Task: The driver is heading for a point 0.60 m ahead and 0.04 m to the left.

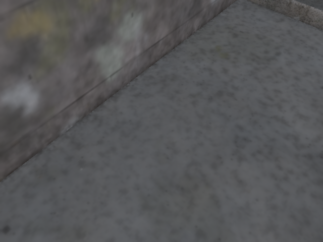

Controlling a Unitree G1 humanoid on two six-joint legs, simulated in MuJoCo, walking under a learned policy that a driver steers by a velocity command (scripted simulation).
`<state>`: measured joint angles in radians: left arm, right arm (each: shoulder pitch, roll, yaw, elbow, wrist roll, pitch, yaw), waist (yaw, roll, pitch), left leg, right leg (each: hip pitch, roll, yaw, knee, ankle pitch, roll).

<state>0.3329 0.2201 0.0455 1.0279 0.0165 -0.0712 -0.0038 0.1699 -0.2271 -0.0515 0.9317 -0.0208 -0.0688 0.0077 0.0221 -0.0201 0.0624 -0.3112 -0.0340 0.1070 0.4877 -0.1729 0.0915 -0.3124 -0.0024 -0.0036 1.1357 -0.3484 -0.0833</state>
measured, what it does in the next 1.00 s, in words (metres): walks ahead: right foot, then left foot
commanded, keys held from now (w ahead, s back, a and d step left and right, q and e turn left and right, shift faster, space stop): w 0.56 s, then w+q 0.14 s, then no key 0.30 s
